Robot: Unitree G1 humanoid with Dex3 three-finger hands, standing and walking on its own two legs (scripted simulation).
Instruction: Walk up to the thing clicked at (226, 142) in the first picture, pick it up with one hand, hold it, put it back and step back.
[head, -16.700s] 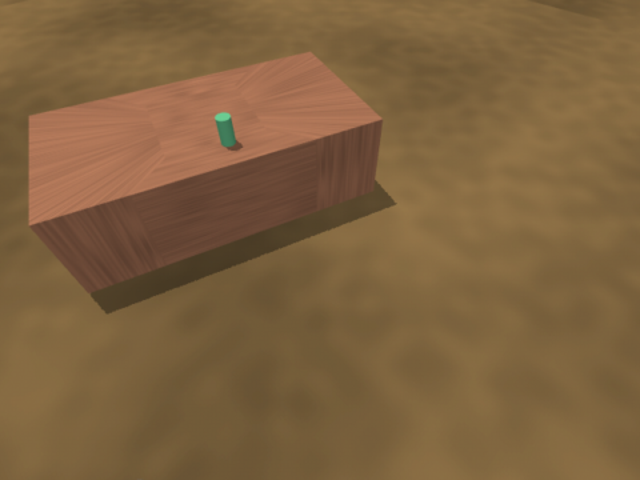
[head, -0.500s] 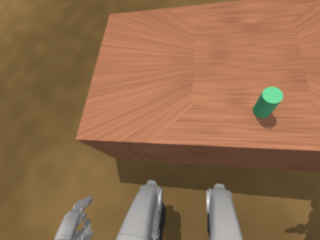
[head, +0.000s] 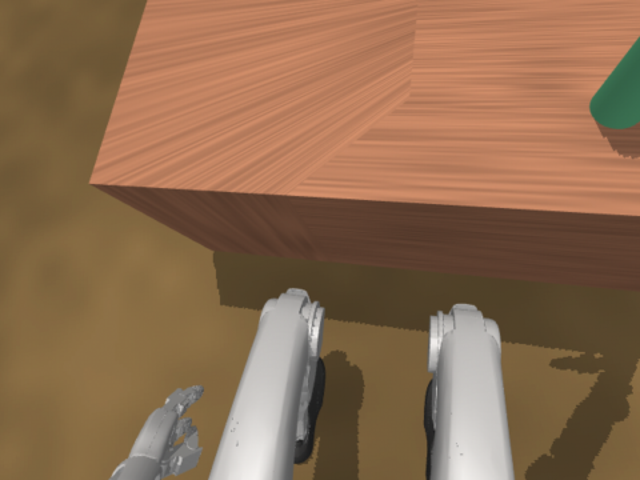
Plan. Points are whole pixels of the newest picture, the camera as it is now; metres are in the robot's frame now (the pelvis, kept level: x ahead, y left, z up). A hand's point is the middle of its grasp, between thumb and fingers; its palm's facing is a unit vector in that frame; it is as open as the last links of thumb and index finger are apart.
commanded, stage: close in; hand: right
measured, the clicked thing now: out of the picture +0.54 -0.30 +0.02
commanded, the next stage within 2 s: rest palm in 0.42 s
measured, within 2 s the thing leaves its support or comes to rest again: leaves its support in 1.92 s
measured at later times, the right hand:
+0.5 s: hand out of the picture +0.47 -0.31 +0.02, palm faces +0.34 +0.94 -0.01, open 16.8 cm
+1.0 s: hand out of the picture +0.48 -0.30 +0.02, palm faces +0.33 +0.94 -0.01, open 15.7 cm
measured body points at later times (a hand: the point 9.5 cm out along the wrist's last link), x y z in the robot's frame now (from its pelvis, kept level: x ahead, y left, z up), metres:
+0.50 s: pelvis +0.01 +0.01 +0.01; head +0.22 -0.04 +0.41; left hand +0.14 +0.28 -0.11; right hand +0.45 -0.35 +0.03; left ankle +0.10 +0.15 -0.39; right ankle +0.08 -0.13 -0.39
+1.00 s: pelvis +0.01 +0.01 +0.01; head +0.22 -0.03 +0.40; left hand +0.14 +0.28 -0.12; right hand +0.45 -0.34 +0.02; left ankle +0.10 +0.15 -0.39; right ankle +0.08 -0.13 -0.39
